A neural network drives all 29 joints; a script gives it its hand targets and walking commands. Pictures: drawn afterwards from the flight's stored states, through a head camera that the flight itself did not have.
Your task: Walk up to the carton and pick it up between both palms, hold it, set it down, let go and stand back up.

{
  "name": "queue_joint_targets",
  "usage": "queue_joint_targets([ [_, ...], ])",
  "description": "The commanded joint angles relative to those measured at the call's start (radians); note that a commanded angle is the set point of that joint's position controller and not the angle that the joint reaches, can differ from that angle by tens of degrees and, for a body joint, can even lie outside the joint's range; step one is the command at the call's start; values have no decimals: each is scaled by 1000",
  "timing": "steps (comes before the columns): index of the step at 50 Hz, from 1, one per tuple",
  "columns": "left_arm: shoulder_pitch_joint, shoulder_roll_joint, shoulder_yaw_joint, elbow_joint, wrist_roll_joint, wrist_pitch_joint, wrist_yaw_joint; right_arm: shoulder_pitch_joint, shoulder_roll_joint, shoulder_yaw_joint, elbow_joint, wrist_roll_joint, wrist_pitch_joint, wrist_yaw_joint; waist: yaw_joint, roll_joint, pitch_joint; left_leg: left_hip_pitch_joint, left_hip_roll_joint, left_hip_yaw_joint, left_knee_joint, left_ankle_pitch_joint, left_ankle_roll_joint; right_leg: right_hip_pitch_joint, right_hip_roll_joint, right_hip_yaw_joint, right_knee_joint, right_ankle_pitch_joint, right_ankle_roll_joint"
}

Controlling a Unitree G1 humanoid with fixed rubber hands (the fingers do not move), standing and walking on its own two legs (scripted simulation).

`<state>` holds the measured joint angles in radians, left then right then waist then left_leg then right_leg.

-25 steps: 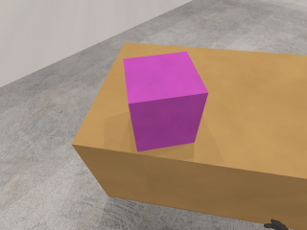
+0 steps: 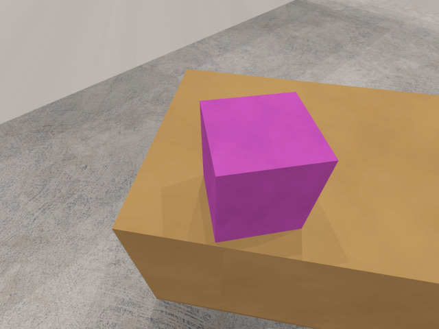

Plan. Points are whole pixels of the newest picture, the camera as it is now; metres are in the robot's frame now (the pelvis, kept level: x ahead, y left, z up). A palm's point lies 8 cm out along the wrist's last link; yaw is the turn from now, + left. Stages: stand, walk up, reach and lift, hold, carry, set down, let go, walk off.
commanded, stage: walk up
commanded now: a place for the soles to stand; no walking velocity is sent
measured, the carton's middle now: (254, 169) +0.45 -0.06 +0.01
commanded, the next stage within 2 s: none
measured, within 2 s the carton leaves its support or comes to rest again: neither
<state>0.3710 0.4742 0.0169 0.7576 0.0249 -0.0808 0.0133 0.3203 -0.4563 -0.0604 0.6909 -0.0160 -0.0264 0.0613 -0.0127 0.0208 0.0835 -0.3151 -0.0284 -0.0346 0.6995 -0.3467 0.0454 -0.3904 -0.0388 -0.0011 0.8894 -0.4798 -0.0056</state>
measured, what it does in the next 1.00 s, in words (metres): steps on the spot: right foot, then left foot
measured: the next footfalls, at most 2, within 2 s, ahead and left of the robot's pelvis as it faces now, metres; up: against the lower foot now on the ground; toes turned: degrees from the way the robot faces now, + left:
right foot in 0.08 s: +0.10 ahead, -0.15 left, +0.00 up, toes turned -2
left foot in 0.38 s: +0.07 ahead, +0.11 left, +0.00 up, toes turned -3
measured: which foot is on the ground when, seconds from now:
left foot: down 0.00-0.12, up 0.14-0.36, down 0.38-0.70, up 0.72-0.96, down 0.98-1.00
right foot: up 0.00-0.06, down 0.08-0.38, up 0.40-0.66, down 0.68-1.00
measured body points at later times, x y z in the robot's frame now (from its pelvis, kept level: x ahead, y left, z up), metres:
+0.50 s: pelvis +0.01 +0.02 -0.01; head +0.03 +0.02 +0.44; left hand +0.09 +0.36 -0.09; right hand +0.08 -0.32 -0.10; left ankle +0.03 +0.12 -0.72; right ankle +0.03 -0.13 -0.69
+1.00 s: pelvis +0.02 +0.03 -0.01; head +0.05 +0.02 +0.43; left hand +0.11 +0.37 -0.10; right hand +0.10 -0.31 -0.11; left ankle +0.04 +0.13 -0.72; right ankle +0.07 -0.13 -0.72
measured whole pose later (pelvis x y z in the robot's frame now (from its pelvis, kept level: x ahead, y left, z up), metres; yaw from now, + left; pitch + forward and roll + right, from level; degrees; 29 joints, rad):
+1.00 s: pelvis +0.02 +0.03 -0.01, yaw -4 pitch -3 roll +0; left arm 0.35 0.47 0.02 0.76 0.02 -0.06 0.05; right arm 0.24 -0.48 -0.06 0.73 -0.02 0.03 0.05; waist -0.01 0.04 0.13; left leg -0.32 -0.02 0.01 0.78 -0.40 0.04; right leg -0.39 -0.02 0.06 0.77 -0.33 0.00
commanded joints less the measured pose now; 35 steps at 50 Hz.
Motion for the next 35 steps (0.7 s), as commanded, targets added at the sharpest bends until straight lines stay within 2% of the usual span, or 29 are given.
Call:
queue_joint_targets([
  [1, 78, 153, 59, -16, -35, -31, 34, 1, -221, -77, -86, -19, 20, -14, -16, 172, -57, 108, 200, -196, -179, 464, 204, -11, 24, -90, -228, 71, -20],
  [3, 163, 157, 67, 15, -28, -32, 45, -95, -190, -61, -119, -10, 33, -9, 46, 156, -91, -13, 148, -128, -51, 398, 147, 184, 44, -94, -367, 281, -33],
  [4, 238, 197, 93, 48, -24, -40, 54, -112, -145, -46, -112, -7, 29, -11, 88, 78, -129, -91, 106, -63, 76, 386, 91, 307, -6, -14, -396, 382, -53],
  [5, 239, 274, 99, 22, -7, -38, 62, -93, -85, -25, -153, 0, 27, -15, 81, -127, -113, -238, 38, -41, 223, 235, 28, 352, -154, 269, -445, 408, -107],
  [6, 186, 329, 117, 20, -8, -38, 63, -73, -100, -27, -125, -6, 43, -23, 52, -173, -117, -300, -10, 13, 281, -222, -19, 325, -359, 516, -496, 463, -204],
  [7, 148, 369, 114, 5, -11, -28, 63, -64, -192, -51, -114, -15, 62, -32, 42, -57, -101, -241, 32, -62, 375, -294, -23, 221, -388, 551, -495, 382, -261],
  [9, 115, 297, 112, -16, -14, -25, 55, -12, -179, -56, -81, -22, 69, -22, 19, -53, -80, -233, 44, -63, 360, -277, -20, 178, -333, 481, -482, 285, -255],
  [10, 68, 251, 100, -28, -13, -23, 55, -31, -163, -61, -75, -15, 65, -21, 16, -176, -35, -242, 67, -47, 325, -192, -26, 151, -275, 389, -472, 359, -235],
  [13, 0, 259, 104, -63, -8, -8, 47, -14, -149, -56, -55, -8, 48, -15, 0, -215, -49, -131, 37, 30, 201, -189, -20, 100, -223, 307, -406, 459, -235],
  [14, 37, 293, 113, -61, 0, 2, 44, -45, -152, -56, -51, -22, 46, -20, 19, -190, -41, -94, 30, 41, 139, -191, -20, 82, -218, 299, -392, 484, -221],
  [15, 18, 283, 108, -62, -9, 5, 42, -12, -132, -51, -40, -21, 38, -21, -4, -136, -77, -21, 35, 55, 44, -151, -20, 32, -221, 277, -352, 425, -220],
  [17, -36, 268, 98, -67, -19, 16, 39, 63, -154, -69, -7, -33, 30, -29, -47, -143, -77, 110, 15, 62, -125, 9, 8, -44, -176, 234, -279, 263, -166],
  [18, -29, 209, 80, -76, -26, 20, 38, 89, -207, -84, 13, -33, 22, -37, -56, 4, -90, 166, 68, -43, -233, -19, 4, -115, -81, 106, -132, 176, -110],
  [19, -56, 124, 48, -89, -32, 21, 42, 53, -252, -93, 2, -50, 19, -42, -60, 196, -51, 115, 253, -409, -402, -173, 64, -257, 41, 48, 57, -12, -53],
  [20, -50, 171, 63, -62, -28, 34, 53, -3, -303, -99, -21, -45, 18, -40, -43, 163, 24, 64, 328, -508, -475, -252, 78, -314, 90, 31, 141, -77, -35],
  [21, -39, 204, 69, -44, -17, 43, 55, -30, -295, -97, -21, -41, 17, -38, -57, 61, 53, 4, 351, -510, -471, -279, 89, -254, 50, 96, 128, -76, -26],
  [23, 28, 218, 80, -6, -30, 32, 56, -114, -242, -82, -31, -38, 24, -29, -8, 168, 135, -23, 236, -333, -445, -206, 83, -255, 29, 70, 112, -4, -34],
  [24, 11, 218, 75, 0, -33, 34, 42, -63, -216, -83, -28, -35, 17, -29, -24, 134, 119, 28, 216, -326, -439, -153, 82, -244, 22, 61, 105, 36, -25],
  [25, 53, 215, 74, 22, -36, 26, 41, -59, -231, -87, -22, -30, 16, -28, -7, 166, 76, 103, 215, -298, -376, -32, 97, -226, 24, 46, 65, 12, -17],
  [26, 21, 203, 73, -5, -27, 20, 36, -1, -237, -92, -21, -33, 14, -27, -37, 83, 74, 118, 240, -321, -350, 70, 127, -227, 20, 16, 44, -47, -19],
  [27, 20, 198, 66, -5, -30, 18, 38, -13, -232, -91, -29, -33, 19, -28, -42, 119, -8, 219, 197, -265, -298, 113, 124, -227, 26, 27, 1, -16, -15],
  [28, 16, 183, 78, -20, -28, 12, 32, 12, -247, -94, -34, -40, 17, -22, -50, 177, -38, 238, 255, -314, -304, 95, 182, -202, 17, -25, -30, -75, -10],
  [29, -13, 209, 84, -33, -20, 6, 39, 36, -259, -93, -28, -30, 21, -21, -57, 100, -39, 220, 273, -357, -293, 91, 206, -186, 16, -23, -46, -51, -15],
  [30, 13, 208, 80, -27, -25, 1, 35, 17, -255, -94, -25, -35, 29, -18, -55, 144, -62, 175, 264, -294, -273, 45, 206, -112, 14, -41, -122, -78, -11],
  [31, 52, 183, 73, -3, -26, -13, 38, -36, -219, -76, -32, -26, 37, -15, -12, 104, -15, 93, 232, -215, -235, 89, 188, -18, 46, -64, -222, 14, -23],
  [32, 141, 155, 71, 30, -26, -17, 41, -110, -215, -78, -61, -21, 47, -9, 42, 177, -71, -3, 181, -129, -162, 122, 159, 151, 55, -108, -290, 168, -23],
  [33, 199, 167, 81, 49, -21, -23, 51, -139, -182, -62, -70, -20, 51, -12, 71, 112, -50, -41, 146, -80, -30, 158, 127, 176, 66, -102, -388, 228, -22],
  [34, 242, 196, 95, 58, -19, -27, 56, -129, -124, -42, -81, -16, 44, -18, 90, -25, -80, -189, 108, -52, 91, 98, 87, 326, 3, 55, -419, 209, -54],
  [35, 206, 291, 116, 35, -1, -32, 62, -88, -94, -19, -98, -10, 46, -21, 82, -206, -58, -330, 3, 15, 267, -52, 4, 315, -203, 449, -497, 282, -129],
])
